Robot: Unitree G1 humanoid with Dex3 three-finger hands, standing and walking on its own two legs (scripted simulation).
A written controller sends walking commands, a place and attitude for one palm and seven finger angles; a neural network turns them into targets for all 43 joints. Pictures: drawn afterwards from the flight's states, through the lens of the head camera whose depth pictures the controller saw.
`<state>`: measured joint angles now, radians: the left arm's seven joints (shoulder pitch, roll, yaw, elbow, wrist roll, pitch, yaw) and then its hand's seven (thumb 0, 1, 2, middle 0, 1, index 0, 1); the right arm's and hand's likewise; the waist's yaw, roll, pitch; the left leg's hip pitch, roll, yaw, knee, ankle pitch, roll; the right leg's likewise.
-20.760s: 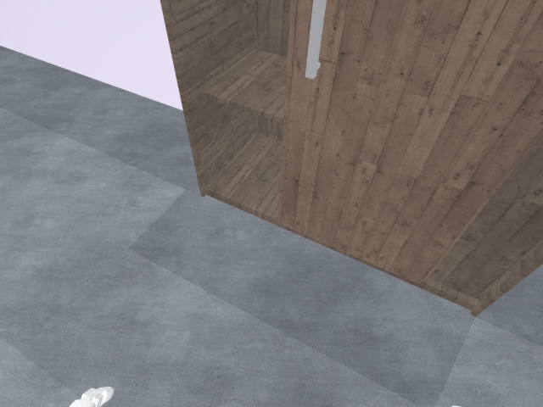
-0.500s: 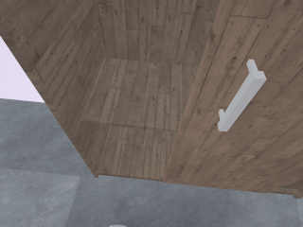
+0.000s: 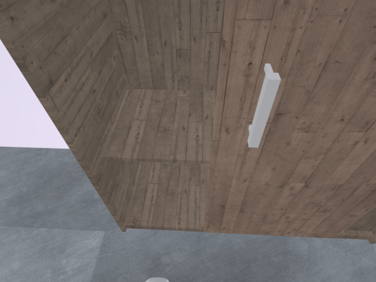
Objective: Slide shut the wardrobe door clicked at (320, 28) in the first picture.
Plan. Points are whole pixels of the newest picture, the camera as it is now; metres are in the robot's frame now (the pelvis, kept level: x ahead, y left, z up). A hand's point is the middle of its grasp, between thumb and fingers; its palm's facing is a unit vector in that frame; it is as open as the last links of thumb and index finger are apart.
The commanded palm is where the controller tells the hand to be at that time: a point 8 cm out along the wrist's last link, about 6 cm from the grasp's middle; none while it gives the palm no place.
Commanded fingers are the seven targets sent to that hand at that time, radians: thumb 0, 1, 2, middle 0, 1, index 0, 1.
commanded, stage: come to a stop and stand still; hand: right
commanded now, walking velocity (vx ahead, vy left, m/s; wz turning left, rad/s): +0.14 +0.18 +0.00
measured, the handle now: (259, 108) +0.45 -0.13 +0.15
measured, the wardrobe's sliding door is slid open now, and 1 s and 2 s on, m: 0.41 0.41 0.41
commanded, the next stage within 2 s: look again from close up in 0.98 s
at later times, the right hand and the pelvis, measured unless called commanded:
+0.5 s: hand out of the picture -0.02 -0.14 -0.17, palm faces +0.05 +0.99 -0.12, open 7.4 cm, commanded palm none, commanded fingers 0.00 -0.90 -0.90 0.20 0.30 0.20 0.30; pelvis +0.02 +0.00 +0.01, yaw +1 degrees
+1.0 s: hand out of the picture +0.01 -0.18 -0.16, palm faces +0.04 +0.98 -0.21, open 7.4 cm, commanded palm none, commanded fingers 0.00 -0.90 -0.90 0.20 0.30 0.20 0.30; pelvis +0.03 -0.02 +0.02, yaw +0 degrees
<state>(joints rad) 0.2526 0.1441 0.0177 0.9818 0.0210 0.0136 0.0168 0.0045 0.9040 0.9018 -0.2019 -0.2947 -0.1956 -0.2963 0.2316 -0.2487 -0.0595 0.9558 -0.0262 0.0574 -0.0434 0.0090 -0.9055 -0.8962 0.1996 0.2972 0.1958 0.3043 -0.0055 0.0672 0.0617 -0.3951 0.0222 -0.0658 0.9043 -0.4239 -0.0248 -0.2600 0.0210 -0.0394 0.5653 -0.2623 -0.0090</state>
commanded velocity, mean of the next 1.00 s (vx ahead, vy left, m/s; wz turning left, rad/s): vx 0.02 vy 0.01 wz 0.00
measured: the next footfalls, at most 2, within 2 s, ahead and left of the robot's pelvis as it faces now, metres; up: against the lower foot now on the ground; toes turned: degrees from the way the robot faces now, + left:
left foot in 0.18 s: +0.05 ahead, +0.05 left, +0.00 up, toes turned +1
right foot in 0.44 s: +0.08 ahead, -0.10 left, +0.00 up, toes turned -1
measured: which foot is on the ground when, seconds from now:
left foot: up 0.00-0.16, down 0.18-1.00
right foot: down 0.00-0.20, up 0.22-0.42, down 0.44-1.00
